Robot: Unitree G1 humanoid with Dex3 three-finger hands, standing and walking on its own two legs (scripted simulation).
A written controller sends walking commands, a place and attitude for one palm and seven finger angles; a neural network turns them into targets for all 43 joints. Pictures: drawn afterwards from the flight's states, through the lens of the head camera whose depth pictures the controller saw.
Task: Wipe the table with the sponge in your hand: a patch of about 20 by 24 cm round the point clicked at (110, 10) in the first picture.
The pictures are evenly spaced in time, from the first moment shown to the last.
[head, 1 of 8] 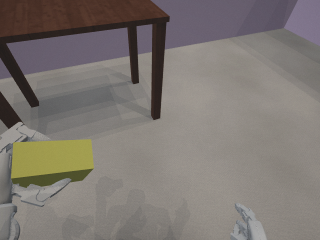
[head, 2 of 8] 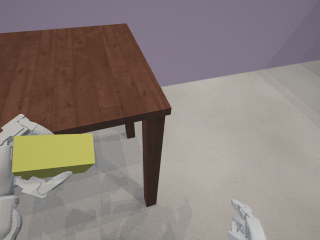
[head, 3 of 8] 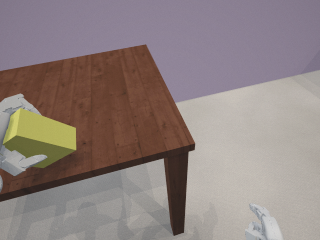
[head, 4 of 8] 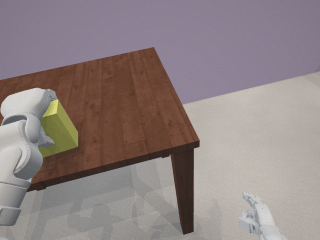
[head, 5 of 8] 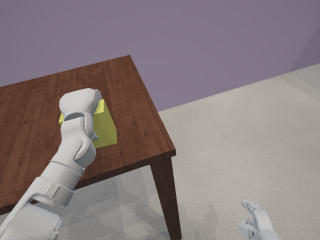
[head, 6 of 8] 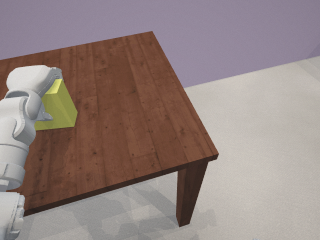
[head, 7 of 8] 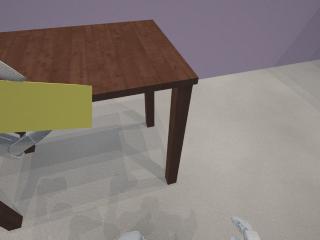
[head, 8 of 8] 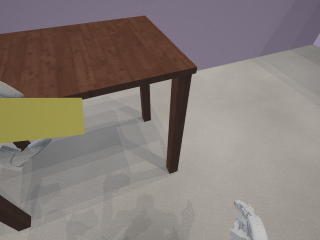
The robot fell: no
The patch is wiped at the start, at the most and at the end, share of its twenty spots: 0.00 0.95 0.95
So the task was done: yes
